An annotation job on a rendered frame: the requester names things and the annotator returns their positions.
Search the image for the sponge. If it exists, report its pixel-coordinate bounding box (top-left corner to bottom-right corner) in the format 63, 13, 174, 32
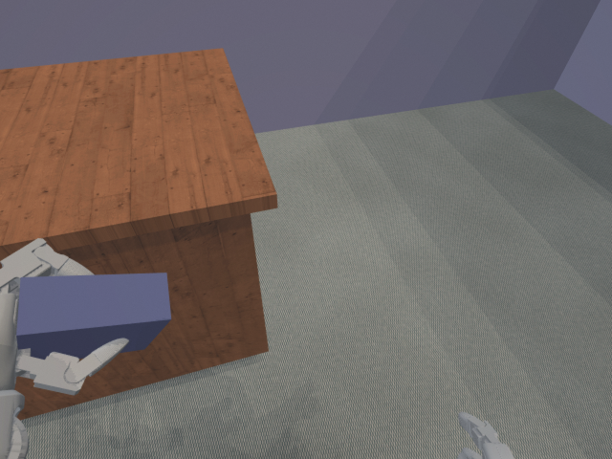
16, 273, 171, 360

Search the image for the left robot hand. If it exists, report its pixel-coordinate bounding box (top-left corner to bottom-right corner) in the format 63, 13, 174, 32
0, 238, 129, 396

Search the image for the table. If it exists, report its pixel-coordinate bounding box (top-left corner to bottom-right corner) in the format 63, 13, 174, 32
0, 48, 277, 420

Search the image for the robot left forearm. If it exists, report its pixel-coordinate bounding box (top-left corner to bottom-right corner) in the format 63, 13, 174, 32
0, 390, 29, 459

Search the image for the right robot hand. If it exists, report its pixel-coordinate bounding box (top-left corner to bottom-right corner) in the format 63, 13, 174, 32
457, 412, 514, 459

